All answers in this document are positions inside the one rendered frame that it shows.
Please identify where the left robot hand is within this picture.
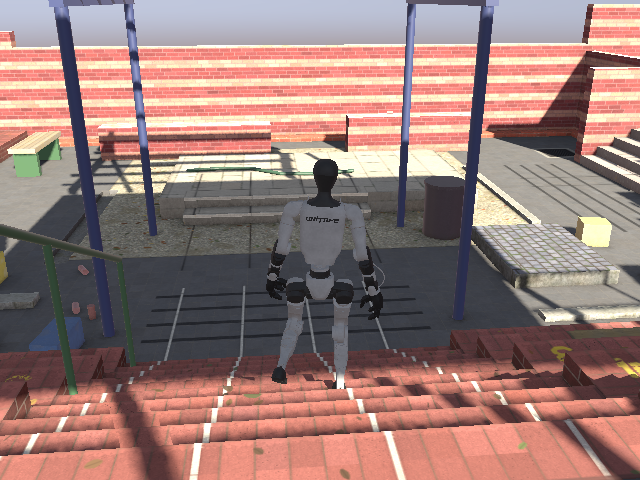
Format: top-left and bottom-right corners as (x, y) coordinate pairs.
(266, 278), (287, 300)

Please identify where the robot right forearm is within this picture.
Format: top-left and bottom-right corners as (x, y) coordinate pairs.
(358, 246), (380, 296)

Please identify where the humanoid robot torso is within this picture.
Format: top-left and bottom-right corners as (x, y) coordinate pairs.
(299, 196), (346, 300)

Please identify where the robot right upper arm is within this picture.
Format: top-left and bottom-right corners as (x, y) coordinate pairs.
(344, 203), (369, 262)

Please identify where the right robot hand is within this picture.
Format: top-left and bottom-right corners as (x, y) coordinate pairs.
(360, 292), (383, 320)

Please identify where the robot left foot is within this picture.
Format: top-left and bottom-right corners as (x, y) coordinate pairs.
(271, 366), (287, 384)

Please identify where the robot left upper arm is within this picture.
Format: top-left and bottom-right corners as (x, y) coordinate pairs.
(275, 200), (303, 255)

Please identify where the robot left forearm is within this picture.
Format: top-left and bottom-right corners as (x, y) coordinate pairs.
(267, 239), (286, 281)

